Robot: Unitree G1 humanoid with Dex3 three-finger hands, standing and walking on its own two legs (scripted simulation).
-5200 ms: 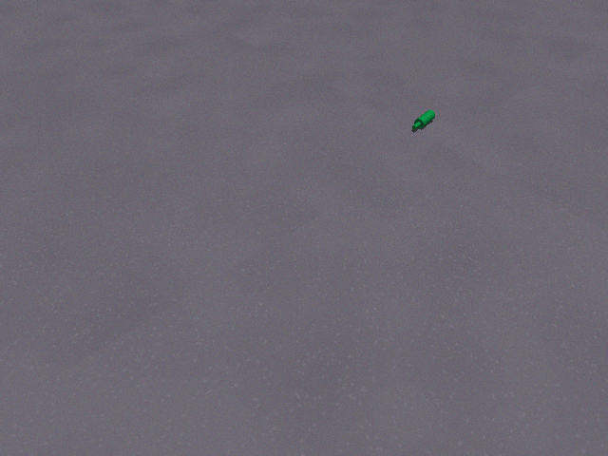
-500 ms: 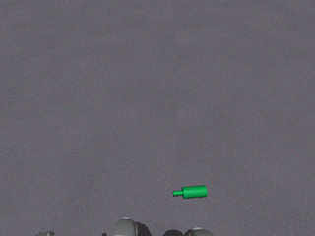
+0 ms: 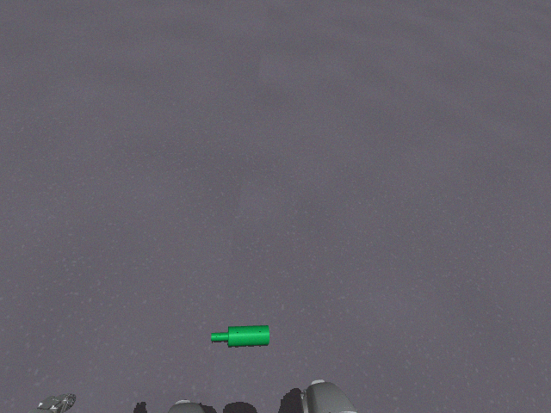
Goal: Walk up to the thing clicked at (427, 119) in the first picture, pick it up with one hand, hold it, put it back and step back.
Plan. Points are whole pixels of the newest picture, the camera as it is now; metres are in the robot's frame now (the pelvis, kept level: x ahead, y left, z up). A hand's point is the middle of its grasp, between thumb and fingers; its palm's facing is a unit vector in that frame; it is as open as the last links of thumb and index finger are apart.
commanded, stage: walk up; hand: left
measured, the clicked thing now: (240, 335) +0.47 +0.03 -0.71
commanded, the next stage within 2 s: none
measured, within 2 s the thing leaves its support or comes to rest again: neither
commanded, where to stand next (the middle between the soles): +0.11 -0.26 m, yaw +6 degrees
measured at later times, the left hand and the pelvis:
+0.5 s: hand out of the picture +0.04 +0.07 -0.15, palm faces +0.05 -0.93 -0.37, open 7.3 cm; pelvis +0.00 -0.22 +0.00, yaw +4 degrees
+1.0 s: hand out of the picture +0.01 -0.07 -0.11, palm faces +0.08 -0.86 -0.51, open 7.3 cm; pelvis +0.01 -0.37 +0.01, yaw +5 degrees
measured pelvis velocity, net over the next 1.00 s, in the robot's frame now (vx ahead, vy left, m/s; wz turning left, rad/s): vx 0.01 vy -0.37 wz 0.09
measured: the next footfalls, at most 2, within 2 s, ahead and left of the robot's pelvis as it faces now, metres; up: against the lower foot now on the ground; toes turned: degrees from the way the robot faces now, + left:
right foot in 0.12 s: +0.07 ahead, -0.27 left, +0.00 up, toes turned +0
left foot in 0.46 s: +0.09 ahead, -0.13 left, +0.00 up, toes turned +7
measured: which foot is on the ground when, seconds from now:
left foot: down 0.00-0.14, up 0.16-0.44, down 0.46-0.78, up 0.80-1.00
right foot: up 0.00-0.10, down 0.12-0.48, up 0.50-0.72, down 0.74-1.00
